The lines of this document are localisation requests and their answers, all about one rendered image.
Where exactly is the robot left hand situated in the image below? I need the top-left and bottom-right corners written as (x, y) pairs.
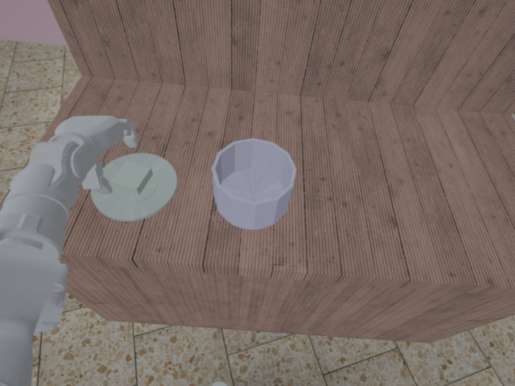
top-left (55, 116), bottom-right (138, 194)

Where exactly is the table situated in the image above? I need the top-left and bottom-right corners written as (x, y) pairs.
top-left (0, 0), bottom-right (515, 343)

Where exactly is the left robot forearm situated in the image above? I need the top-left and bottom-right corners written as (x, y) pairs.
top-left (0, 131), bottom-right (97, 261)

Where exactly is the knob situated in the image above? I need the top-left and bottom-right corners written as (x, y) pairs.
top-left (110, 161), bottom-right (153, 195)

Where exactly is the left robot upper arm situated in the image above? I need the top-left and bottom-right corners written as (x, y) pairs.
top-left (0, 251), bottom-right (68, 386)

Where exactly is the pot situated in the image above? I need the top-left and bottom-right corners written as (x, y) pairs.
top-left (212, 138), bottom-right (297, 230)

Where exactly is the lid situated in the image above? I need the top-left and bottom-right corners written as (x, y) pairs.
top-left (91, 153), bottom-right (178, 221)

